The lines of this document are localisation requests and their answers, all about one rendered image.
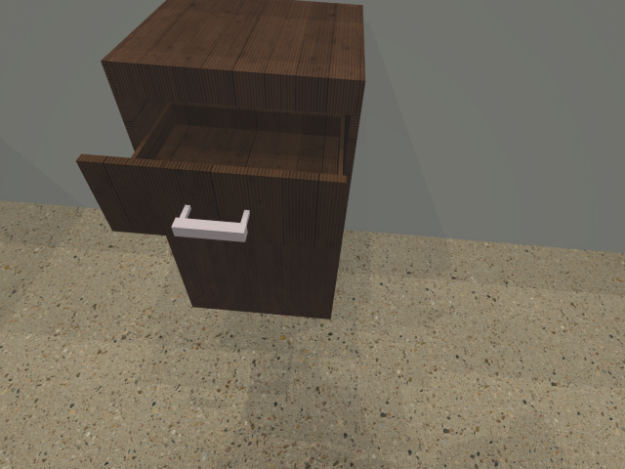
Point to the cabinet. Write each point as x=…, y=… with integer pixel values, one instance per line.
x=288, y=55

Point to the drawer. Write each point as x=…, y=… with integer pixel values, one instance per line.
x=286, y=167

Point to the handle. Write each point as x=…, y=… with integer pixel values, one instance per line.
x=210, y=229

